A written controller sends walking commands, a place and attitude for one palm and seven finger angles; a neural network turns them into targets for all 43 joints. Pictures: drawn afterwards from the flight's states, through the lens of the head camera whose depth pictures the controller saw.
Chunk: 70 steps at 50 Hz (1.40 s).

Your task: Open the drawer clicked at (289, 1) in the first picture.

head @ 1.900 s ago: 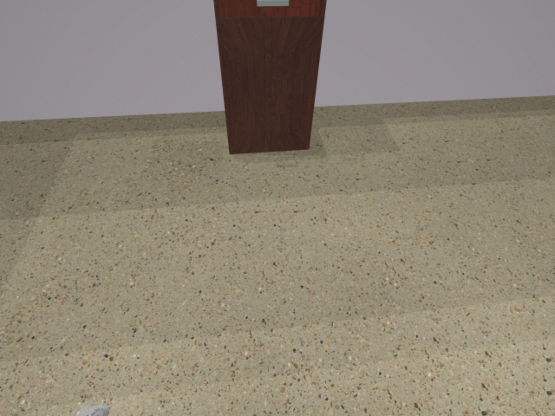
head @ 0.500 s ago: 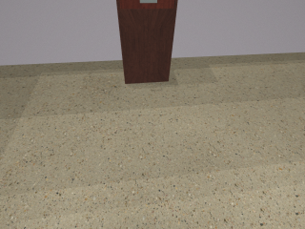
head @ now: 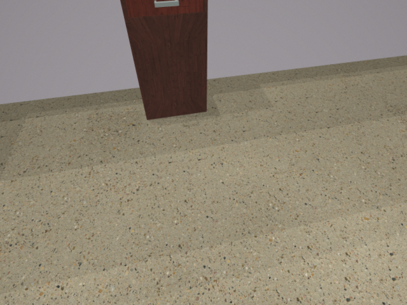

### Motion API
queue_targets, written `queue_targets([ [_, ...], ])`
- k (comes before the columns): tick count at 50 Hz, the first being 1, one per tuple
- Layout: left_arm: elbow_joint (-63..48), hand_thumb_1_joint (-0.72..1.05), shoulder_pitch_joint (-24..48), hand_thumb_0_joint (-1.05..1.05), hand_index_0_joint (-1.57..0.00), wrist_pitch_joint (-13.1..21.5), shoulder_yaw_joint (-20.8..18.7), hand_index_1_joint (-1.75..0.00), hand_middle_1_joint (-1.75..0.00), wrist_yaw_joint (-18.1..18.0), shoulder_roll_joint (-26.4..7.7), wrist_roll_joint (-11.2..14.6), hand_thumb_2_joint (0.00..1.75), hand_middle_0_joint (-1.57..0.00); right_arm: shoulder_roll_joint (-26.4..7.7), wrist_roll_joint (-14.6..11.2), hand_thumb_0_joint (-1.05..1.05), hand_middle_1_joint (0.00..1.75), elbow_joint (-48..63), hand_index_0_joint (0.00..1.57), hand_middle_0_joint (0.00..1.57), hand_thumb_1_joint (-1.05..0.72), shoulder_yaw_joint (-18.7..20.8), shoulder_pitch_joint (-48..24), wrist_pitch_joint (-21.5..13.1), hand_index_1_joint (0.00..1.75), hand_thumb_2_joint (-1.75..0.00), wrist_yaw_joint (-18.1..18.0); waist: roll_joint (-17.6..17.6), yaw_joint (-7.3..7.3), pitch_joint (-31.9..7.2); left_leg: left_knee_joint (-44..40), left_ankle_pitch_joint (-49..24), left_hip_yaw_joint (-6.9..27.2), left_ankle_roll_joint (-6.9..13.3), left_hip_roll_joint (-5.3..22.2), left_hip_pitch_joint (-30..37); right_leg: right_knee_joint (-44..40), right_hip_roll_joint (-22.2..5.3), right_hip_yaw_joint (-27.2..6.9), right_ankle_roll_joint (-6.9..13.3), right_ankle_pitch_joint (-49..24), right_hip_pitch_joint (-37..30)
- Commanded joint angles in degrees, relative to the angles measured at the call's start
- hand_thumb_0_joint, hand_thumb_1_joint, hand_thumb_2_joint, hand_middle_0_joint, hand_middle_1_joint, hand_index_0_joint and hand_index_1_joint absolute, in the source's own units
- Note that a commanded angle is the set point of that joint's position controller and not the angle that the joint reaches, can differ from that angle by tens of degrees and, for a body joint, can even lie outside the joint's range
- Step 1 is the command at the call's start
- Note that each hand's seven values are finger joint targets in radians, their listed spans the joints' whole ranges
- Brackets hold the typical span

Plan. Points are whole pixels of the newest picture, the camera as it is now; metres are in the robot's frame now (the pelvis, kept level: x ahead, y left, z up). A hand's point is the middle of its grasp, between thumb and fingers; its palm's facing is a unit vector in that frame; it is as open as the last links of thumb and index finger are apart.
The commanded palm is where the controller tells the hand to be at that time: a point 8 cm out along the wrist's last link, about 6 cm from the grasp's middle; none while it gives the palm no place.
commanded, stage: walk to a spot facing it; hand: left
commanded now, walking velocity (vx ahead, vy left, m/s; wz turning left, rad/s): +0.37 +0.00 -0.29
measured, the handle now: (166, 2) +1.52 +0.29 +0.05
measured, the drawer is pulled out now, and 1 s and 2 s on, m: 0.00 0.00 0.00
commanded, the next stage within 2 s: turn to face it in 1.64 s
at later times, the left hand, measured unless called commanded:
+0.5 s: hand (113, 291) +0.19 +0.23 -0.18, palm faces -0.10 -0.98 -0.17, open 7.4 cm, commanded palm none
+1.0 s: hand (177, 173) +0.52 +0.12 -0.15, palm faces -0.25 -0.95 -0.21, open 7.2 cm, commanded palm none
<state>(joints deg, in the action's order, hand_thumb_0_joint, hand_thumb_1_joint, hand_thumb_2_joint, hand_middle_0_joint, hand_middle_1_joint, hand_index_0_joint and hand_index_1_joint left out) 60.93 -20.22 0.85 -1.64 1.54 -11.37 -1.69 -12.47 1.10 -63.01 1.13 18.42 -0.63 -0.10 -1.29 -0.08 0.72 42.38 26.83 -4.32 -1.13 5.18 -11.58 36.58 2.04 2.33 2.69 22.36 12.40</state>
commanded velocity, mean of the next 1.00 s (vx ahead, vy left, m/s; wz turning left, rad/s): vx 0.37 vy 0.00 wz -0.19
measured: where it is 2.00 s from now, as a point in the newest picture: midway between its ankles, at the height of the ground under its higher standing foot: (236, 202)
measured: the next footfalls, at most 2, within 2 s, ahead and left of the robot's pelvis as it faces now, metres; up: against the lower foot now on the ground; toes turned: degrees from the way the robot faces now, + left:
left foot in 0.36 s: +0.31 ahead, +0.13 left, +0.00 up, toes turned +0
right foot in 0.84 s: +0.41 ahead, -0.15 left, +0.00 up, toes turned -24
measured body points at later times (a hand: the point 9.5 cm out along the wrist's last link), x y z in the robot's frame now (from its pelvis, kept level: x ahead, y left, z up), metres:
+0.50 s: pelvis +0.20 +0.05 +0.00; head +0.21 +0.07 +0.45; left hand +0.19 +0.28 -0.16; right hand +0.25 -0.19 -0.13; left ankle +0.27 +0.13 -0.72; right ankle +0.09 -0.06 -0.62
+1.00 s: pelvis +0.39 -0.03 +0.01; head +0.40 -0.04 +0.46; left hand +0.54 +0.17 -0.13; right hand +0.28 -0.23 -0.15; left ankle +0.39 +0.10 -0.64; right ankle +0.37 -0.13 -0.72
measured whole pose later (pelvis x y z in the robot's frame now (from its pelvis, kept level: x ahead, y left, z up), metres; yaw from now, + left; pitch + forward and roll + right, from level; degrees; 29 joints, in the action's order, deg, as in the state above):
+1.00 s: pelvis +0.39 -0.03 +0.01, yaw -16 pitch -1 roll -1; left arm 57.7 -11.6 4.0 -3.8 -0.7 -9.3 -1.0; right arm -8.9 1.5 -64.7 2.8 20.9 -0.5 0.4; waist -1.2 2.5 2.3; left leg 65.2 20.1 -5.0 -1.0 7.9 -25.4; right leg 28.0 -0.7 7.7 2.0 14.6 12.5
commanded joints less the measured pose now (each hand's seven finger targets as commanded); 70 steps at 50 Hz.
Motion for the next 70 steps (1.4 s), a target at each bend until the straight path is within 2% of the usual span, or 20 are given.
queue_targets([
  [1, 2.09, 0.90, -17.34, 0.00, -0.20, 2.43, -2.44, -0.30, -0.30, -2.61, -10.71, 0.45, 0.90, -0.20, -5.15, -0.08, 0.00, 0.30, 10.05, 0.20, 0.20, -0.90, 1.35, -15.83, -3.21, 0.30, -0.90, -0.16, 7.48, -7.30, 6.43, 25.61, 2.85, 2.29, 0.59, 0.83, -35.37, -19.99, -22.72, -33.69, 14.19, -26.84, -18.88],
  [6, 0.63, 0.90, -10.20, 0.00, -0.20, 3.32, -1.36, -0.30, -0.30, -2.79, -6.38, 0.12, 0.90, -0.20, -1.43, -0.11, 0.00, 0.30, 8.30, 0.20, 0.20, -0.90, 1.96, -11.55, -1.53, 0.30, -0.90, 1.18, 7.41, -1.19, 6.65, 18.11, -9.97, -0.34, -1.15, 1.57, -27.59, -23.96, -15.20, -17.69, 9.05, -23.35, -7.48],
  [13, 2.59, 0.90, -10.38, 0.00, -0.20, 3.46, -1.90, -0.30, -0.30, -3.27, -6.28, 0.20, 0.90, -0.20, 0.11, -0.73, 0.00, 0.30, 10.55, 0.20, 0.20, -0.90, 1.92, -15.45, -2.59, 0.30, -0.90, 1.94, 8.97, -1.35, 7.36, -1.07, -15.95, -2.98, 1.06, -1.33, -13.91, -22.97, -12.53, -12.60, 5.74, -31.04, -4.47],
  [16, 2.40, 0.90, -8.42, 0.00, -0.20, 3.46, -2.49, -0.30, -0.30, -3.15, -5.98, 0.55, 0.90, -0.20, -3.45, -0.05, 0.00, 0.30, 5.52, 0.20, 0.20, -0.90, 3.00, 1.15, -3.40, 0.30, -0.90, 0.29, 5.80, 5.83, -1.08, -9.88, -18.63, -2.20, 2.71, -3.05, 8.28, -2.92, -8.80, -9.45, 3.44, -39.38, -1.37],
  [17, 1.77, 0.90, -10.59, 0.00, -0.20, 3.31, -2.48, -0.30, -0.30, -2.71, -3.37, 1.04, 0.90, -0.20, -8.36, 0.66, 0.00, 0.30, 3.56, 0.20, 0.20, -0.90, 4.21, 9.14, -3.56, 0.30, -0.90, -0.53, -3.16, 8.20, -7.99, -12.32, -14.56, 9.17, 5.29, 6.23, 21.24, 11.19, -4.78, -6.81, 1.99, -26.20, 7.08],
  [18, 0.51, 0.90, -12.54, 0.00, -0.20, 3.29, -2.07, -0.30, -0.30, -1.95, -0.42, 1.51, 0.90, -0.20, -13.47, 0.98, 0.00, 0.30, 2.60, 0.20, 0.20, -0.90, 5.22, 14.20, -3.60, 0.30, -0.90, -0.67, -16.46, 7.52, -12.18, -22.87, -10.15, 30.74, 11.03, 21.37, 25.83, 31.22, 2.19, -1.16, 0.23, 7.65, 16.93],
  [19, -0.78, 0.90, -10.03, 0.00, -0.20, 3.26, -1.93, -0.30, -0.30, -2.16, -1.00, 0.84, 0.90, -0.20, -12.24, 0.20, 0.00, 0.30, 3.13, 0.20, 0.20, -0.90, 4.77, 10.02, -2.93, 0.30, -0.90, -0.64, -12.07, 5.76, -9.10, -29.87, 5.02, 34.92, 12.53, 23.71, 17.44, 39.15, -0.25, -4.78, 1.06, 8.92, 19.89],
  [22, -1.95, 0.90, -3.15, 0.00, -0.20, 1.83, -1.95, -0.30, -0.30, -0.95, 0.00, -0.25, 0.90, -0.20, -2.86, 0.39, 0.00, 0.30, 5.35, 0.20, 0.20, -0.90, 2.72, -0.78, -3.51, 0.30, -0.90, -0.81, -5.74, 1.29, 5.44, -33.17, 7.19, 21.17, 9.79, 17.68, -3.93, 40.51, -7.18, -4.11, 0.20, -1.65, 22.38],
  [25, -1.52, 0.90, -5.17, 0.00, -0.20, 0.10, -1.87, -0.30, -0.30, -0.40, 1.76, -0.43, 0.90, -0.20, -1.52, 0.29, 0.00, 0.30, 4.61, 0.20, 0.20, -0.90, 2.28, -1.92, -4.66, 0.30, -0.90, -0.98, -4.88, -1.84, 2.83, -32.65, -4.23, 8.05, 8.22, 13.14, -8.29, 32.87, -8.38, -2.48, -0.89, -5.69, 16.80],
  [35, -8.70, 0.90, 13.89, 0.00, -0.20, -0.07, -2.13, -0.30, -0.30, 0.44, -0.09, -0.34, 0.90, -0.20, -4.44, 0.77, 0.00, 0.30, 2.22, 0.20, 0.20, -0.90, 3.27, 6.08, -4.29, 0.30, -0.90, -0.44, -2.72, 2.36, 5.74, -33.55, -12.94, 1.87, 9.90, 13.91, 3.35, 3.84, -8.42, 2.44, -2.81, -10.14, 17.51],
  [40, -6.67, 0.90, 8.97, 0.00, -0.20, 1.14, -2.42, -0.30, -0.30, 0.16, -1.96, -0.42, 0.90, -0.20, -4.86, 0.76, 0.00, 0.30, 0.88, 0.20, 0.20, -0.90, 2.87, 7.21, -3.36, 0.30, -0.90, -0.37, -1.14, -0.79, 1.54, -18.26, -28.18, -4.09, 6.32, 10.77, 4.99, -8.55, -3.11, 7.40, -0.52, -10.33, 1.30],
  [41, -3.93, 0.90, 0.96, 0.00, -0.20, 1.74, -3.13, -0.30, -0.30, -0.22, -4.66, -0.54, 0.90, -0.20, -4.01, 0.22, 0.00, 0.30, 1.01, 0.20, 0.20, -0.90, 2.51, 6.26, -3.55, 0.30, -0.90, -0.12, 1.87, -4.83, -2.59, -5.91, -31.31, -7.63, 4.28, 8.60, -1.66, -9.66, -5.91, 3.13, 1.89, -10.21, -12.06],
  [43, -0.34, 0.90, -11.92, 0.00, -0.20, 2.55, -5.30, -0.30, -0.30, -1.28, -15.09, 0.73, 0.90, -0.20, -1.89, -0.44, 0.00, 0.30, 5.14, 0.20, 0.20, -0.90, 1.68, 2.21, -4.11, 0.30, -0.90, 0.32, 15.42, -8.16, -9.61, 25.12, 5.61, -6.51, 0.82, -1.27, -26.83, -19.73, -27.73, -30.14, 12.25, -13.59, -29.20],
  [46, -2.47, 0.90, -0.68, 0.00, -0.20, 2.67, -3.50, -0.30, -0.30, -2.13, -8.52, 0.70, 0.90, -0.20, -1.21, -0.03, 0.00, 0.30, 5.24, 0.20, 0.20, -0.90, 2.48, -3.52, -3.20, 0.30, -0.90, 0.36, 3.68, -3.51, 0.43, 28.49, -5.68, 2.47, 0.99, 5.14, -28.29, -22.47, -22.94, -17.19, 8.78, -12.63, -12.05],
  [49, -2.51, 0.90, 2.69, 0.00, -0.20, 3.36, -2.18, -0.30, -0.30, -2.15, -4.78, 0.29, 0.90, -0.20, 0.92, 0.48, 0.00, 0.30, 3.29, 0.20, 0.20, -0.90, 2.35, 1.71, -1.28, 0.30, -0.90, 0.64, 7.80, 1.07, 3.18, 20.61, -9.87, 0.29, -0.65, 5.17, -21.01, -25.40, -18.33, -6.69, 5.96, -14.57, -0.89],
  [57, -0.46, 0.90, 0.02, 0.00, -0.20, 3.56, -2.67, -0.30, -0.30, -1.89, -7.69, 0.12, 0.90, -0.20, 0.81, 0.08, 0.00, 0.30, 7.53, 0.20, 0.20, -0.90, 2.39, -6.88, -2.22, 0.30, -0.90, 2.35, 9.02, -0.35, 5.42, -2.27, -14.42, -3.32, 0.30, 2.39, -14.34, -24.56, -17.09, -4.66, 5.32, -10.13, -1.65],
  [60, 0.06, 0.90, 0.31, 0.00, -0.20, 3.16, -2.92, -0.30, -0.30, -1.87, -7.61, 0.33, 0.90, -0.20, -2.05, 0.28, 0.00, 0.30, 6.05, 0.20, 0.20, -0.90, 2.92, -0.99, -3.07, 0.30, -0.90, 1.68, 3.41, 3.53, 3.35, -10.41, -14.96, -5.06, 1.15, -0.19, 0.49, -13.78, -14.92, -2.36, 3.48, -16.55, 1.49],
  [63, -3.36, 0.90, 0.43, 0.00, -0.20, 2.90, -2.19, -0.30, -0.30, -1.18, -3.37, 0.75, 0.90, -0.20, -13.91, 0.96, 0.00, 0.30, 1.49, 0.20, 0.20, -0.90, 5.08, 15.90, -3.03, 0.30, -0.90, 0.05, -20.52, 8.29, -6.05, -30.41, 1.28, 29.70, 9.66, 22.71, 19.12, 31.47, -1.77, 0.86, -0.92, 10.72, 22.56],
  [66, -1.77, 0.90, 4.21, 0.00, -0.20, 2.06, -2.57, -0.30, -0.30, -0.33, -2.65, 0.03, 0.90, -0.20, -5.37, 0.57, 0.00, 0.30, 4.58, 0.20, 0.20, -0.90, 2.89, 3.13, -3.61, 0.30, -0.90, -0.65, -5.82, 3.35, 4.64, -33.18, 1.16, 17.36, 6.99, 18.75, 2.76, 37.13, -9.18, -2.95, -1.13, -3.61, 24.62],
  [70, 0.12, 0.90, -1.43, 0.00, -0.20, -0.20, -2.51, -0.30, -0.30, -0.40, 0.10, -0.05, 0.90, -0.20, -2.52, -0.02, 0.00, 0.30, 4.25, 0.20, 0.20, -0.90, 2.29, 0.95, -4.78, 0.30, -0.90, -1.07, -5.27, -0.79, 3.75, -33.91, -11.79, 2.35, 5.42, 14.03, 0.33, 32.63, -9.55, -2.40, -2.70, -10.79, 21.44],
])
